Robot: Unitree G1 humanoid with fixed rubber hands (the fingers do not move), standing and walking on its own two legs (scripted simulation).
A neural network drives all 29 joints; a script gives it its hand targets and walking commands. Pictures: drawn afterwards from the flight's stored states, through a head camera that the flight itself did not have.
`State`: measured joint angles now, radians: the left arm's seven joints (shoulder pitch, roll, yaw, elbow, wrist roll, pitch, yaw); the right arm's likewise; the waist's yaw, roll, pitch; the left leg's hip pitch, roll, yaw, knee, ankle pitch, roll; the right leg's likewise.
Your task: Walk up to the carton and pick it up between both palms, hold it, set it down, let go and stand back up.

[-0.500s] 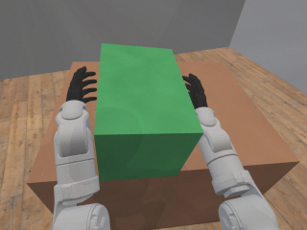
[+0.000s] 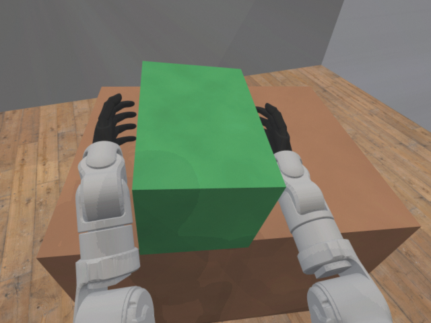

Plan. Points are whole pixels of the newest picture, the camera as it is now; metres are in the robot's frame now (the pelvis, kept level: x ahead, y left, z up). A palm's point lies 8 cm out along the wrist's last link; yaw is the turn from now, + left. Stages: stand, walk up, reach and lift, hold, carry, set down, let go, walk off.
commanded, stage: hold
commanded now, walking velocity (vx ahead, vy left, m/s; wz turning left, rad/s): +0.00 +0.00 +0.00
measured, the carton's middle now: (195, 153) +0.39 +0.01 +0.14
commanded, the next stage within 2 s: none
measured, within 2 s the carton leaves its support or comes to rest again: neither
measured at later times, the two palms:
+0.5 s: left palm (104, 141) +0.36 +0.16 +0.20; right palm (275, 149) +0.36 -0.13 +0.17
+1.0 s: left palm (103, 146) +0.36 +0.16 +0.20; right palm (275, 150) +0.36 -0.13 +0.17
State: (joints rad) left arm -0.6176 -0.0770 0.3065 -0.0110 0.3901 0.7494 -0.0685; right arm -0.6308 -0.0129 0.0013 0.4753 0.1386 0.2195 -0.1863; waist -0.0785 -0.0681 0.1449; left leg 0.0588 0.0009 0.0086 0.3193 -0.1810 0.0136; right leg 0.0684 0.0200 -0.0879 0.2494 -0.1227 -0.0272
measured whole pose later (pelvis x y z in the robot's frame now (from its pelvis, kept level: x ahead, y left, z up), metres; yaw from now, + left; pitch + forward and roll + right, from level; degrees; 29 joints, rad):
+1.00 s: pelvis +0.00 +0.00 +0.00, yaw +1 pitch -12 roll -1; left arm -0.60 -0.07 0.30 0.01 0.37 0.74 -0.08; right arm -0.61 0.00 0.00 0.46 0.13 0.23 -0.20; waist -0.08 -0.06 0.13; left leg 0.06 0.00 0.00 0.33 -0.18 0.02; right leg 0.07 0.01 -0.10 0.25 -0.12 -0.02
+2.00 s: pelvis +0.00 +0.00 +0.00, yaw +0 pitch -11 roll -1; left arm -0.59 -0.08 0.30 -0.04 0.39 0.75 -0.07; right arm -0.61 -0.02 0.02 0.45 0.15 0.22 -0.19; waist -0.09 -0.07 0.15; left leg 0.06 0.00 0.00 0.32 -0.19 0.01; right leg 0.08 0.02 -0.09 0.25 -0.13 -0.03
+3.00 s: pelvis +0.00 +0.00 +0.00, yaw +0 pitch -12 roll -1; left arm -0.59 -0.08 0.30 0.00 0.38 0.74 -0.07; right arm -0.60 -0.02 0.02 0.47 0.15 0.22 -0.20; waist -0.08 -0.06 0.13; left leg 0.07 0.00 0.01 0.33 -0.19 0.02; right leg 0.09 0.02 -0.09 0.25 -0.13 -0.02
